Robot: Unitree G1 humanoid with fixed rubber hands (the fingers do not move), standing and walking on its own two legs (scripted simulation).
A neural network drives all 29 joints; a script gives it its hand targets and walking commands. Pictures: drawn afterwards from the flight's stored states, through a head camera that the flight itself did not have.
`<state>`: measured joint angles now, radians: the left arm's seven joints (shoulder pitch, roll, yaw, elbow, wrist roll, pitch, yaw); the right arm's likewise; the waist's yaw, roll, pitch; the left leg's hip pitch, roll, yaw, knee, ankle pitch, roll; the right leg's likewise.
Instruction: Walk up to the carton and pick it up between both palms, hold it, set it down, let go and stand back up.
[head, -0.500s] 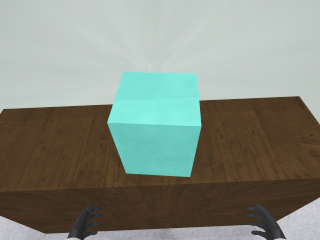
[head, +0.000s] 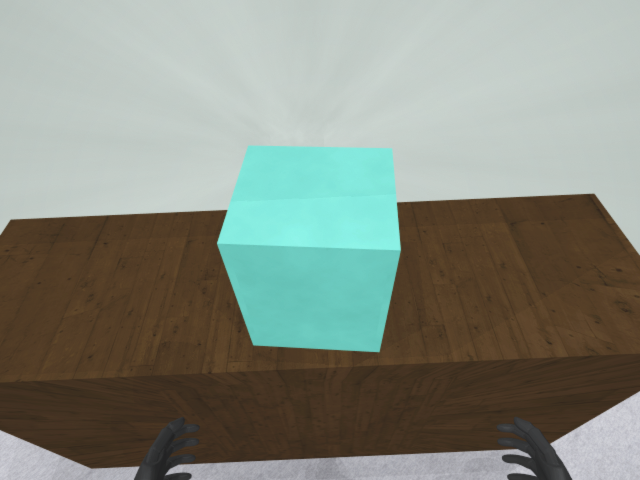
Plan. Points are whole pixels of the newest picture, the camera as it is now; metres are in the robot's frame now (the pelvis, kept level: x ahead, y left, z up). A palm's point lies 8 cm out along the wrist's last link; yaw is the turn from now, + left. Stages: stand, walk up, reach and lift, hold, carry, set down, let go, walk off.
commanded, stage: stand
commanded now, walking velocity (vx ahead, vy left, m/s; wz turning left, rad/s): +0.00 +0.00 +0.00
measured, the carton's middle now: (317, 254) +0.43 +0.04 +0.01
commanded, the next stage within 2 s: walk up in 0.46 s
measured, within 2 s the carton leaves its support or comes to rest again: neither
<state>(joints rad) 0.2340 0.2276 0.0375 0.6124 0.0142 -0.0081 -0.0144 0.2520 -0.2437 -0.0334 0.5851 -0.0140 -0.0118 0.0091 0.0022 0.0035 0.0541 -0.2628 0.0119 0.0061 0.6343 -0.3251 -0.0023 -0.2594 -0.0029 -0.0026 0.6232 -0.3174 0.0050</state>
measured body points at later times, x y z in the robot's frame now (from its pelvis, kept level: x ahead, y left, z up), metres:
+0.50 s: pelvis -0.01 +0.00 +0.00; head +0.00 +0.00 +0.45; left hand +0.13 +0.25 -0.10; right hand +0.13 -0.25 -0.09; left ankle +0.01 +0.12 -0.73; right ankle +0.01 -0.12 -0.73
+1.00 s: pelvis -0.02 +0.03 -0.01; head -0.01 +0.02 +0.44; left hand +0.13 +0.29 -0.10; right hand +0.10 -0.25 -0.11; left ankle +0.01 +0.12 -0.73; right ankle +0.01 -0.12 -0.73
